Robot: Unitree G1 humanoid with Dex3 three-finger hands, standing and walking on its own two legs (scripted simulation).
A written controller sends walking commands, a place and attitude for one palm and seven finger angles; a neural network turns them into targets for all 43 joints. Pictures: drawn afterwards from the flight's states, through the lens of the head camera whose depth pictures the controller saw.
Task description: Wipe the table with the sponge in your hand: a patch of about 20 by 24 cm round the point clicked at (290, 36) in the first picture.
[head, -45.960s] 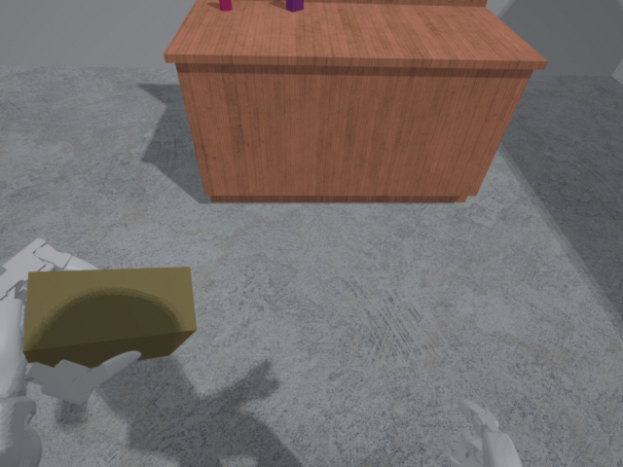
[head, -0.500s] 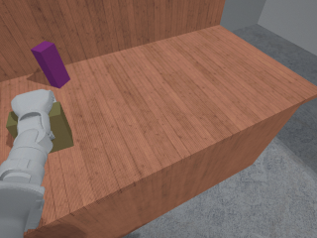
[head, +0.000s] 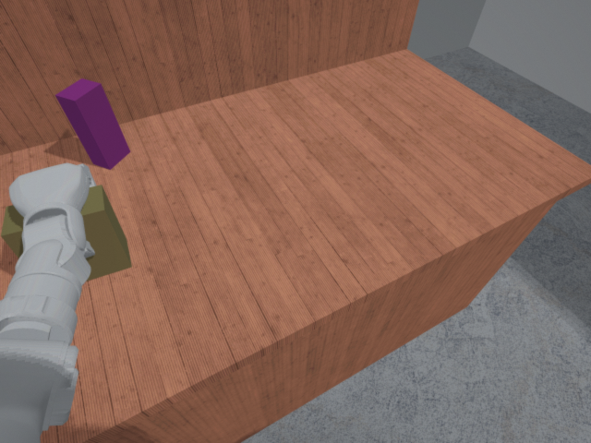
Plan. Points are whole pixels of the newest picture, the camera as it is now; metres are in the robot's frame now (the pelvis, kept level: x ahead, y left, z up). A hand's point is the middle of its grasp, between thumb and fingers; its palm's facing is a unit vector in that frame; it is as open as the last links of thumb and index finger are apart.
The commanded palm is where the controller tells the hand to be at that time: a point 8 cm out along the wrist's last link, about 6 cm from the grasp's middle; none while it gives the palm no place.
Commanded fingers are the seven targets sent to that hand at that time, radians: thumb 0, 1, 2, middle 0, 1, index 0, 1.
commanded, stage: slide back across to the first lane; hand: left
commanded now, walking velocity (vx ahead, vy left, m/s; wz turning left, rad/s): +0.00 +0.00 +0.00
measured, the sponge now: (79, 248) +0.39 +0.35 +0.02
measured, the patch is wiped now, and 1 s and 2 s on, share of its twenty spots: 0.90 0.90 0.90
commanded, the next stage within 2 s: wipe back along the first lane in 0.40 s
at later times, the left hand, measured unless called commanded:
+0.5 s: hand (19, 237) +0.37 +0.40 +0.08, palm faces -0.08 -0.05 -1.00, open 10.2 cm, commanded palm +0.34 +0.38 +0.12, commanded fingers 0.00 0.10 1.30 -1.20 -1.60 -1.20 -1.60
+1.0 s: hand (18, 264) +0.32 +0.38 +0.08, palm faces -0.02 -0.03 -1.00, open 10.2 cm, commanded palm +0.29 +0.35 +0.10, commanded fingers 0.00 0.10 1.30 -1.20 -1.60 -1.20 -1.60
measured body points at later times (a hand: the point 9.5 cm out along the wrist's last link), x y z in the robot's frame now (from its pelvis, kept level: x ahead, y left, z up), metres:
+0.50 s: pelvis +0.02 +0.00 +0.01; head +0.05 +0.01 +0.45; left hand +0.37 +0.39 +0.13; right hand +0.16 -0.26 -0.11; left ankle -0.01 +0.08 -0.73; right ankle +0.00 -0.13 -0.73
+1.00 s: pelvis +0.01 +0.01 +0.01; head +0.03 +0.00 +0.46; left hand +0.32 +0.37 +0.13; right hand +0.18 -0.24 -0.11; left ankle -0.01 +0.08 -0.73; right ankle +0.00 -0.13 -0.73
